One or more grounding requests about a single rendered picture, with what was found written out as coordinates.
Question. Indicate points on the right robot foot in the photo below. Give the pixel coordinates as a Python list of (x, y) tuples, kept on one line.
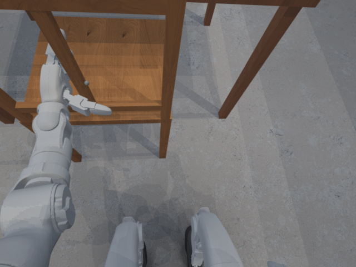
[(188, 247)]

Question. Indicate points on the robot left thigh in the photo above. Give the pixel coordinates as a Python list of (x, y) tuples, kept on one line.
[(127, 241)]

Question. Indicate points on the left robot forearm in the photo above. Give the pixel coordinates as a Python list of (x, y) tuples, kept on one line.
[(51, 157)]

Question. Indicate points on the robot left hand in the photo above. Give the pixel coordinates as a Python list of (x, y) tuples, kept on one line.
[(53, 83)]

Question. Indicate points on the robot left upper arm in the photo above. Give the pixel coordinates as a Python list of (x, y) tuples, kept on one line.
[(33, 220)]

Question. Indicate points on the chair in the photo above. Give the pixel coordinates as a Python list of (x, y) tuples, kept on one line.
[(130, 64)]

